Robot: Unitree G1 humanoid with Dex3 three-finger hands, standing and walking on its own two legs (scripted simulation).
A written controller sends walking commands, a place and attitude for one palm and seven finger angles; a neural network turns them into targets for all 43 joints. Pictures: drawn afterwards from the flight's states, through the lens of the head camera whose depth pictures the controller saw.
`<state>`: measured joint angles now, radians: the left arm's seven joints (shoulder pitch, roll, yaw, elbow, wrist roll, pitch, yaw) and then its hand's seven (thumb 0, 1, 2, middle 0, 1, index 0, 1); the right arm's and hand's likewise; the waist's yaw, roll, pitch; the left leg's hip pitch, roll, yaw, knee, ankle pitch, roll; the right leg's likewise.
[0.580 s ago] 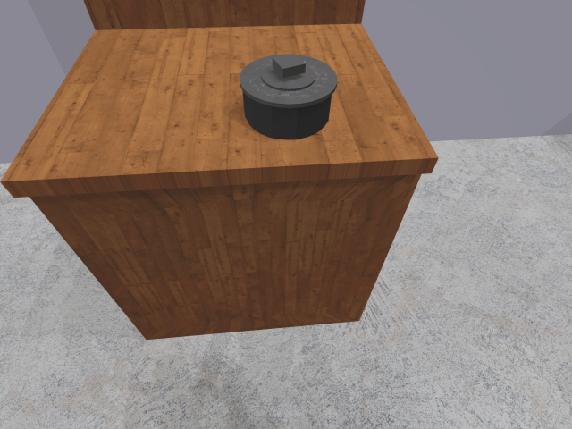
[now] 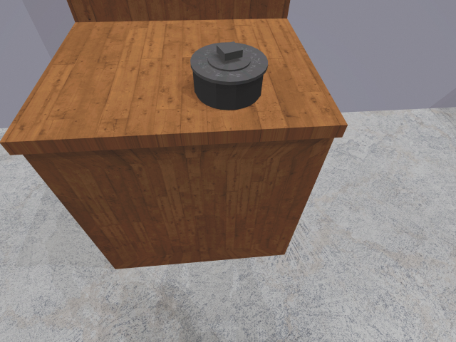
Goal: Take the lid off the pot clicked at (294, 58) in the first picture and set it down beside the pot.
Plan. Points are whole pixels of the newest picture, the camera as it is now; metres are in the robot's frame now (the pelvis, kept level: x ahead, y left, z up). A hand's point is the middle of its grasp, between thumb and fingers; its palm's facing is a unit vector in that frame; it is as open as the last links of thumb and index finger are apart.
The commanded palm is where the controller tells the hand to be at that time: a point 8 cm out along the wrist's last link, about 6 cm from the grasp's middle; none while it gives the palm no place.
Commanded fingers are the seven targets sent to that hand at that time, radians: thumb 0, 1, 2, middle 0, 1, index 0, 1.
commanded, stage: look at it before walking up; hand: left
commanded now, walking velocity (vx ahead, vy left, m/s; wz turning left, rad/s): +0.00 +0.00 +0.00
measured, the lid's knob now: (229, 51) +0.70 +0.05 +0.16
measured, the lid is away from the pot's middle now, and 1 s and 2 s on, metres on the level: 0.00 0.00 0.00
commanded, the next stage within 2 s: turn to face it in 0.06 s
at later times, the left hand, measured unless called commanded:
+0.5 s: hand out of the picture -0.01 +0.18 -0.18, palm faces +0.11 -0.97 -0.21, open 7.4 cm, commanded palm none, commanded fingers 0.00 0.90 0.90 -0.20 -0.30 -0.20 -0.30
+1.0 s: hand out of the picture +0.04 +0.11 -0.16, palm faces +0.17 -0.96 -0.24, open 7.4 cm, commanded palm none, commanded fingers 0.00 0.90 0.90 -0.20 -0.30 -0.20 -0.30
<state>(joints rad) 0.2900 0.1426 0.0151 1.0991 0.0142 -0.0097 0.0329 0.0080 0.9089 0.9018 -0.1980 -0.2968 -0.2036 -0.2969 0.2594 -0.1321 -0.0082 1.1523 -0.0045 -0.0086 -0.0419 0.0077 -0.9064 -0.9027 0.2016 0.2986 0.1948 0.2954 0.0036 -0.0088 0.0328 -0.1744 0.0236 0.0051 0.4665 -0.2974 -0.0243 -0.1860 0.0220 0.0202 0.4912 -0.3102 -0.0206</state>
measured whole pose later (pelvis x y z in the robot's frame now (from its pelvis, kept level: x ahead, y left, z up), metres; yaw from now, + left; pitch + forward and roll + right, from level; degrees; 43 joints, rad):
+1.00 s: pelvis +0.08 -0.08 +0.00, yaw +5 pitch +2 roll +3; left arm 0.39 0.16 0.06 1.02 0.02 -0.06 0.01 0.01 0.91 0.90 -0.20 -0.30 -0.20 -0.30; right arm 0.30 -0.18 -0.05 1.10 -0.03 0.00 -0.02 0.01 -0.90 -0.90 0.20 0.30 0.20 0.30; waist 0.03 -0.01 0.02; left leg -0.49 0.04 0.02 1.15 -0.43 0.02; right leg -0.15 0.05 -0.10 0.48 -0.38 -0.13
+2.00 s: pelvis +0.20 -0.20 -0.01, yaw +4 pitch +0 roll +4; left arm 0.32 0.24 0.05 0.92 0.05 0.04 0.05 0.01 0.90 0.90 -0.20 -0.30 -0.21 -0.30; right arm 0.07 -0.26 -0.07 0.90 -0.01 0.09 0.02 0.01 -0.91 -0.90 0.20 0.30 0.19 0.29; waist 0.07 -0.03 0.10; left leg -0.40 -0.02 -0.04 0.91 -0.43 -0.05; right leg -0.42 -0.16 0.05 0.56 -0.16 0.07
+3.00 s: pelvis +0.20 -0.22 -0.01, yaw +4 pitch -1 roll +2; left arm 0.25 0.15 0.02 1.08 0.01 -0.02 0.03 0.01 0.92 0.90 -0.20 -0.30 -0.21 -0.30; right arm 0.26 -0.21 -0.01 1.06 -0.01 0.00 -0.04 0.02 -0.92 -0.90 0.20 0.30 0.19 0.30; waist -0.01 0.05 0.03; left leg -0.16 0.06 -0.04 0.50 -0.33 -0.08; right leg -0.22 0.01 -0.03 0.61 -0.38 -0.05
